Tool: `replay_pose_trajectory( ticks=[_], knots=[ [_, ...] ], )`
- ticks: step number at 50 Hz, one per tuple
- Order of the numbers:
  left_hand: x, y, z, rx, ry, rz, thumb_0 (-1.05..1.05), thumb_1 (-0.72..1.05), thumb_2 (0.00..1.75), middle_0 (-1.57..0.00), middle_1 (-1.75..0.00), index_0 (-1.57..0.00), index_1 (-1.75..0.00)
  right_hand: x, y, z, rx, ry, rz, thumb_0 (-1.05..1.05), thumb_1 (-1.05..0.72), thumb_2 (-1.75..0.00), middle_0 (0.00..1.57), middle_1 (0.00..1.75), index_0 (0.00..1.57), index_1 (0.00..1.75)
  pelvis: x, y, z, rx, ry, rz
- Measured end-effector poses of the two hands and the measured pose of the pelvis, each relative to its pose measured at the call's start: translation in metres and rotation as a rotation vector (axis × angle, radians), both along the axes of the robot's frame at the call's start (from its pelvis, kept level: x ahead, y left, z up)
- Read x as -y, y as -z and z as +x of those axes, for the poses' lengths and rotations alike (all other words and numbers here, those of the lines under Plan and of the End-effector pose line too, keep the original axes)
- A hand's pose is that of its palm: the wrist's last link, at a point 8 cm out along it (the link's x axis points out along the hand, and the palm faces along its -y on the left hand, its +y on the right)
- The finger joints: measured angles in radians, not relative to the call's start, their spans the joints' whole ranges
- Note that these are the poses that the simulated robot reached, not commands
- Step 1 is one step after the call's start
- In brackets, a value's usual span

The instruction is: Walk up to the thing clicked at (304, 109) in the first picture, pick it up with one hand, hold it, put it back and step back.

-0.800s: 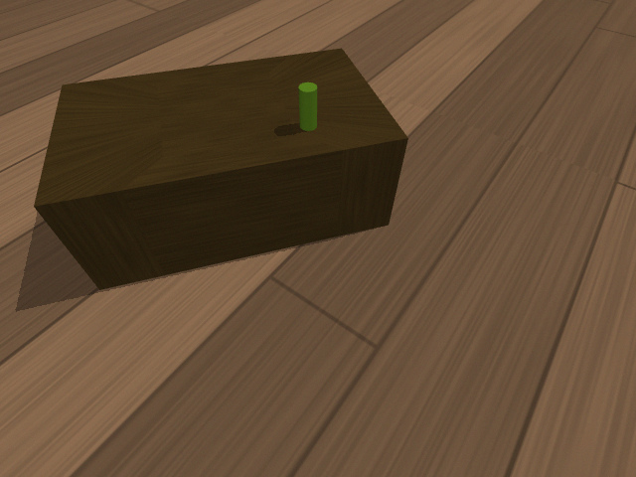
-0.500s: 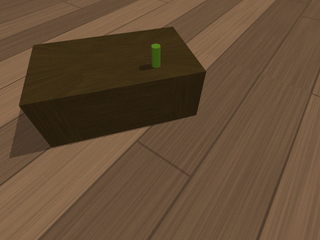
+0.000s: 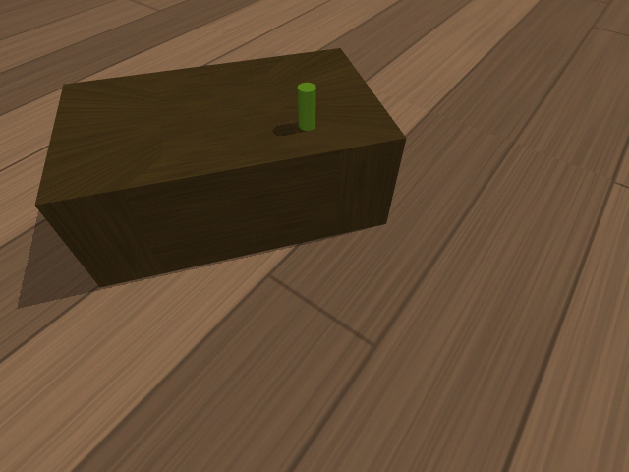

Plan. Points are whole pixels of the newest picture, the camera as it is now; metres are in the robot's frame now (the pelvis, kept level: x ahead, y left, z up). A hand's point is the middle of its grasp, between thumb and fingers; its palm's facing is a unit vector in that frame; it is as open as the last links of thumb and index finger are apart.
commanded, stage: stand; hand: right
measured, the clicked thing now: (306, 107) +1.23 +0.03 -0.26
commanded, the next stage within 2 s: walk up in 0.32 s
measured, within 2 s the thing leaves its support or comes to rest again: neither
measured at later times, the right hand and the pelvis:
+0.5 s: hand out of the picture +0.10 -0.26 -0.15, palm faces -0.12 +0.92 -0.37, open 7.4 cm; pelvis +0.03 +0.01 -0.01, yaw +4 degrees
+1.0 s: hand (430, 383) +0.27 -0.18 -0.15, palm faces -0.18 +0.91 -0.36, open 7.4 cm; pelvis +0.21 +0.09 -0.01, yaw +11 degrees
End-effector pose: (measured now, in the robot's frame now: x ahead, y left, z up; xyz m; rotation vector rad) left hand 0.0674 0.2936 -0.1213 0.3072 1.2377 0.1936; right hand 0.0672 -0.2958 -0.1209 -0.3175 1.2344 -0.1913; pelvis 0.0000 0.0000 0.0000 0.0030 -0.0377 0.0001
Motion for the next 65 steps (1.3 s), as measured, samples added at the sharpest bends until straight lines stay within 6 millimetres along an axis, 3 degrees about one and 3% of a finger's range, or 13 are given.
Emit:
replay_pose_trajectory(
  ticks=[17, 21, 25, 31, 34, 36, 45, 51, 57, 65],
  knots=[
    [-0.002, -0.002, 0.008, 0.015, 0.001, 0.001, 0.01, 0.91, 0.9, -0.2, -0.3, -0.2, -0.3, 0.0, 0.0, 0.005, 0.002, 0.0, 0.005, 0.0, -0.9, -0.89, 0.2, 0.3, 0.2, 0.3, 0.0, 0.0, 0.005, -0.005, -0.007, -0.002],
    [-0.013, -0.005, 0.007, 0.086, -0.033, -0.001, 0.01, 0.91, 0.9, -0.2, -0.3, -0.2, -0.3, 0.005, 0.0, 0.01, -0.017, -0.04, -0.002, 0.0, -0.9, -0.89, 0.2, 0.3, 0.2, 0.3, -0.002, 0.005, 0.013, -0.013, -0.051, -0.013],
    [-0.037, -0.007, -0.008, 0.09, -0.09, 0.024, 0.01, 0.91, 0.9, -0.2, -0.3, -0.2, -0.3, 0.005, -0.008, 0.033, -0.035, -0.089, -0.031, 0.0, -0.9, -0.89, 0.2, 0.3, 0.2, 0.3, -0.014, 0.005, 0.026, -0.011, -0.074, -0.017],
    [-0.087, 0.007, -0.018, 0.009, -0.148, 0.041, 0.01, 0.91, 0.9, -0.2, -0.3, -0.2, -0.3, -0.015, -0.019, 0.092, 0.025, -0.145, -0.078, 0.0, -0.9, -0.89, 0.2, 0.3, 0.2, 0.3, -0.046, 0.016, 0.063, 0.003, -0.125, -0.037],
    [-0.114, 0.024, -0.004, -0.01, -0.159, 0.046, 0.01, 0.91, 0.9, -0.2, -0.3, -0.2, -0.3, -0.03, -0.016, 0.118, 0.073, -0.147, -0.113, 0.0, -0.9, -0.89, 0.2, 0.3, 0.2, 0.3, -0.066, 0.031, 0.083, 0.018, -0.133, 0.001],
    [-0.12, 0.028, 0.013, -0.017, -0.154, 0.04, 0.01, 0.91, 0.9, -0.2, -0.3, -0.2, -0.3, -0.041, -0.015, 0.127, 0.099, -0.14, -0.114, 0.0, -0.9, -0.89, 0.2, 0.3, 0.2, 0.3, -0.075, 0.033, 0.095, 0.02, -0.139, 0.005],
    [-0.124, 0.002, 0.112, 0.095, -0.123, -0.003, 0.01, 0.91, 0.9, -0.2, -0.3, -0.2, -0.3, -0.077, -0.018, 0.16, 0.034, -0.156, -0.047, 0.0, -0.9, -0.89, 0.2, 0.3, 0.2, 0.3, -0.09, 0.012, 0.161, 0.019, -0.187, 0.017],
    [-0.122, -0.009, 0.171, 0.105, -0.125, 0.025, 0.01, 0.91, 0.9, -0.2, -0.3, -0.2, -0.3, -0.072, -0.003, 0.214, 0.024, -0.176, -0.02, 0.0, -0.9, -0.89, 0.21, 0.3, 0.21, 0.31, -0.085, 0.016, 0.219, 0.007, -0.198, 0.029],
    [-0.109, -0.011, 0.231, 0.18, -0.165, 0.081, 0.01, 0.91, 0.9, -0.2, -0.3, -0.2, -0.3, -0.059, 0.021, 0.301, 0.026, -0.226, -0.015, 0.0, -0.9, -0.89, 0.2, 0.3, 0.2, 0.31, -0.068, 0.031, 0.282, 0.016, -0.23, -0.007],
    [-0.086, -0.019, 0.243, 0.107, -0.241, 0.043, 0.01, 0.91, 0.9, -0.2, -0.3, -0.2, -0.3, -0.075, -0.008, 0.432, 0.159, -0.325, -0.005, 0.0, -0.9, -0.89, 0.2, 0.3, 0.2, 0.3, -0.07, 0.011, 0.345, 0.015, -0.233, 0.007]
  ],
)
